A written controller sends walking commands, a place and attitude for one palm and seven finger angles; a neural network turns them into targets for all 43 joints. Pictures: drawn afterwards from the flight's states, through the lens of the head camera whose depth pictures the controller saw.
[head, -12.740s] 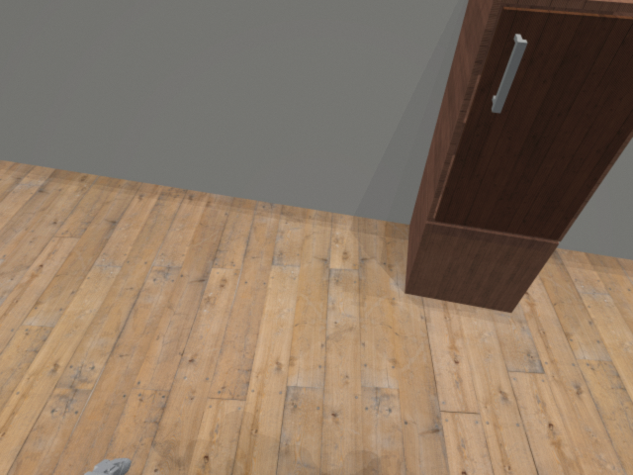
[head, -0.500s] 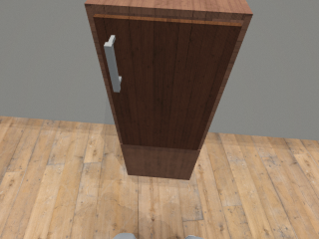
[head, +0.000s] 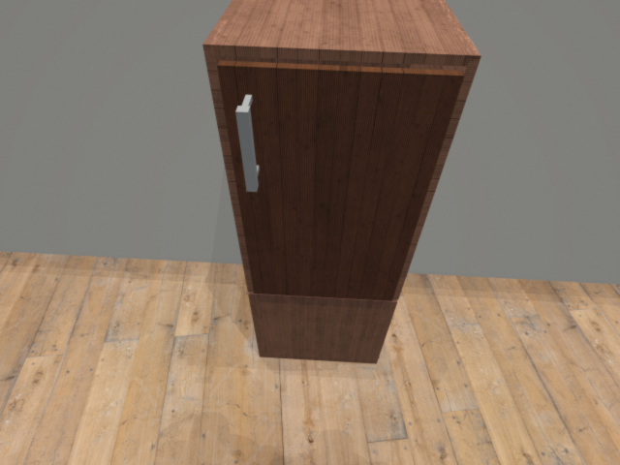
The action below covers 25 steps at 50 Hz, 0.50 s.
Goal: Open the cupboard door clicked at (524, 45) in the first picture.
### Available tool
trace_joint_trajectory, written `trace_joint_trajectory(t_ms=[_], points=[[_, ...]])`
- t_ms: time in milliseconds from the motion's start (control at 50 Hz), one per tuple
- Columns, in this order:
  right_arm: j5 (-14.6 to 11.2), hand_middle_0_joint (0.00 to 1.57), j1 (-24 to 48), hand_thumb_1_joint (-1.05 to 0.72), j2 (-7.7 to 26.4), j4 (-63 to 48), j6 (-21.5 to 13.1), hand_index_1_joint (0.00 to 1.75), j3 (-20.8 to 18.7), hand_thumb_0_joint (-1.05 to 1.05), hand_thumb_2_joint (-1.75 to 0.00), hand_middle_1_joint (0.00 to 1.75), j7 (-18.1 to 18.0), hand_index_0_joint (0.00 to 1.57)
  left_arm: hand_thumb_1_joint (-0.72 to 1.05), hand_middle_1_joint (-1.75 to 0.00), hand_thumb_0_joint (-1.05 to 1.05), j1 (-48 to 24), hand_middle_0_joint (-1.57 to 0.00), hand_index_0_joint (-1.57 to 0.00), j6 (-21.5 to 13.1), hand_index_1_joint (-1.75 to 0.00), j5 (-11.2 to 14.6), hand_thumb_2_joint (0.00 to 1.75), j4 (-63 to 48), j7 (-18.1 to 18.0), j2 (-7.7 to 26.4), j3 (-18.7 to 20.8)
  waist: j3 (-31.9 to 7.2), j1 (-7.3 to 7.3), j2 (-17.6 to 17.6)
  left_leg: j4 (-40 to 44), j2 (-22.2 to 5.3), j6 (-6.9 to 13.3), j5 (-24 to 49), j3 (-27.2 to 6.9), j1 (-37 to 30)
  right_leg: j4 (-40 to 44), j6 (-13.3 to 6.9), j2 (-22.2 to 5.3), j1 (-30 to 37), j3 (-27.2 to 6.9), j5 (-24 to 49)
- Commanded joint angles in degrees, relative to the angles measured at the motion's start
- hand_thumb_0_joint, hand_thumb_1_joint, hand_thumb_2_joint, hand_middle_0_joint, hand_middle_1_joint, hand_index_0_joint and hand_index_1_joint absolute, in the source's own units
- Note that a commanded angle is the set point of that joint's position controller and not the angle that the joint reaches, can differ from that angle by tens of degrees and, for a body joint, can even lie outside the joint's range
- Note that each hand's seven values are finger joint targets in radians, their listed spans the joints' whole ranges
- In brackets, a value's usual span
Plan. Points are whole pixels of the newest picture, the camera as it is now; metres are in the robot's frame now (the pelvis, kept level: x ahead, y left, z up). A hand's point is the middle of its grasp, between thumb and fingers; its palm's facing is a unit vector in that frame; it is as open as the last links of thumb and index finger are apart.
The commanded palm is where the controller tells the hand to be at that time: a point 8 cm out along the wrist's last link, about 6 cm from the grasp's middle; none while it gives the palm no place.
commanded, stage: come to a stop and stand still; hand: left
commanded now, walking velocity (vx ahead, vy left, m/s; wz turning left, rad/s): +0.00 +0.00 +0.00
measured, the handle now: (250, 145) +0.56 +0.14 +0.13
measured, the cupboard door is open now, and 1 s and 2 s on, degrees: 0 0 0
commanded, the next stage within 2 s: look again from close up in 0.42 s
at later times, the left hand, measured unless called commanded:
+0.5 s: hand out of the picture -0.06 +0.15 -0.18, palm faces +0.06 -0.98 -0.17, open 7.4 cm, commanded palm none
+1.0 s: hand out of the picture +0.05 +0.19 -0.17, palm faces +0.03 -0.97 -0.24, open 7.4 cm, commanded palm none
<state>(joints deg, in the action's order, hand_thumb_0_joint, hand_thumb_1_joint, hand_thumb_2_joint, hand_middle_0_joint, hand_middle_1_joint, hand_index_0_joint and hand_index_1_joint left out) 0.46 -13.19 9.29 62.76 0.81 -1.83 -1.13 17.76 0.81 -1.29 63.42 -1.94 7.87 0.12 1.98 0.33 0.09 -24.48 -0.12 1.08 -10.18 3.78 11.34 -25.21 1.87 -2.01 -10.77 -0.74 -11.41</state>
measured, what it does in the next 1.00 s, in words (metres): stands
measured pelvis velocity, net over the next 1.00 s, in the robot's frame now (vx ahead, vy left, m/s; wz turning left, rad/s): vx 0.02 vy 0.00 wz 0.00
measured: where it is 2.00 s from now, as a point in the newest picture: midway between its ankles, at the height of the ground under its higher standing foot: outside the picture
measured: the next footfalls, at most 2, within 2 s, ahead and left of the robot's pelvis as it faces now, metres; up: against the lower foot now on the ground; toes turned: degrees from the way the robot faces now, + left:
none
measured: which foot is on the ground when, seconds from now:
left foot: down 0.00-1.00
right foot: down 0.00-1.00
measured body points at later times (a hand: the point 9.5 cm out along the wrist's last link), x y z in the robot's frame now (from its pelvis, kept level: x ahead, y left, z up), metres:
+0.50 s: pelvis -0.01 -0.01 +0.00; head -0.01 -0.01 +0.45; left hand -0.06 +0.20 -0.16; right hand -0.05 -0.22 -0.17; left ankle +0.04 +0.10 -0.74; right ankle +0.03 -0.14 -0.74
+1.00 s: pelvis +0.02 +0.00 +0.00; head +0.02 -0.01 +0.45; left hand +0.05 +0.24 -0.15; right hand +0.06 -0.24 -0.16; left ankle +0.04 +0.10 -0.74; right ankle +0.03 -0.14 -0.74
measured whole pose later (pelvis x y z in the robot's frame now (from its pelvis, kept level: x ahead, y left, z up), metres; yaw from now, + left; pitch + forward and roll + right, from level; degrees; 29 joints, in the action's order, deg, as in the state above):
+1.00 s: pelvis +0.02 +0.00 +0.00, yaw +0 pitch +0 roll +1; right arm 1.0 -15.0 11.0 58.6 -1.3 -0.5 -0.4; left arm 16.4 -1.6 -1.5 58.4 -1.7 10.6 0.6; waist -0.1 0.0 -0.4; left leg -28.0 0.1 1.0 -13.3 3.3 14.3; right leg -29.5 1.4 -2.1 -13.9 -0.7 -15.2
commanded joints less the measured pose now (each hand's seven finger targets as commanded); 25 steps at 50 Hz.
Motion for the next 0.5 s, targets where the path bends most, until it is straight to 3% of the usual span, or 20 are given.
trace_joint_trajectory(t_ms=[0,80,180,240,320,480], points=[[0.18,0.2,-2.93,-0.9,5.69,-0.97,-0.47,0.3,-0.8,0.0,-0.9,0.3,0.0,0.2,0.9,-0.3,0.0,3.2,-0.2,-0.2,-0.72,-0.3,-0.04,0.9,-1.92,-0.36,5.84,1.04,6.13,-0.41,-0.4,10.28,-5.76,-0.07,-16.67,-8.53,4.53,7.61,-1.43,-2.97,-6.27,-3.75,-11.9],[0.41,0.2,-4.25,-0.9,5.33,-0.53,-0.22,0.3,-0.92,0.0,-0.9,0.3,0.04,0.2,0.9,-0.3,0.0,4.51,-0.2,-0.2,-0.68,-0.3,-0.16,0.9,-1.66,-0.37,5.48,1.31,6.11,-0.3,-1.25,10.29,-5.41,0.02,-19.0,-8.78,6.05,7.67,-1.34,-2.71,-7.14,-3.57,-14.65],[0.43,0.2,-6.08,-0.9,4.31,-0.04,-0.47,0.3,-0.78,0.0,-0.9,0.3,-0.09,0.2,0.9,-0.3,0.0,5.37,-0.2,-0.2,-1.01,-0.3,0.01,0.9,-1.65,-0.38,4.78,1.39,4.31,-0.4,0.07,9.01,-5.27,0.05,-16.08,-8.5,5.5,6.97,-1.71,-2.78,-6.76,-3.84,-12.58],[0.31,0.2,-6.7,-0.9,4.04,0.33,-0.66,0.3,-0.75,0.0,-0.9,0.3,-0.16,0.2,0.9,-0.3,0.0,5.9,-0.2,-0.2,-1.09,-0.3,0.01,0.9,-1.51,-0.43,4.52,1.42,3.91,-0.27,-1.09,9.44,-5.63,0.09,-16.65,-8.97,5.69,6.4,-1.85,-2.66,-6.29,-3.49,-11.71],[0.44,0.2,-7.49,-0.9,3.75,0.53,-0.33,0.3,-0.99,0.0,-0.9,0.3,-0.14,0.2,0.9,-0.3,0.0,6.84,-0.2,-0.2,-0.95,-0.3,-0.16,0.9,-1.11,-0.47,4.32,1.61,6.04,-0.21,-0.19,9.39,-5.34,0.16,-19.62,-9.29,8.08,6.5,-1.76,-2.33,-8.15,-3.93,-15.67],[0.31,0.2,-8.49,-0.9,2.63,0.92,-0.76,0.3,-0.81,0.0,-0.9,0.3,-0.37,0.2,0.9,-0.3,0.0,7.62,-0.2,-0.2,-1.45,-0.3,0.05,0.9,-0.88,-0.49,3.72,1.57,4.06,-0.43,0.76,7.07,-5.1,0.19,-14.62,-8.34,5.28,6.76,-2.3,-2.86,-8.82,-5.01,-13.78]])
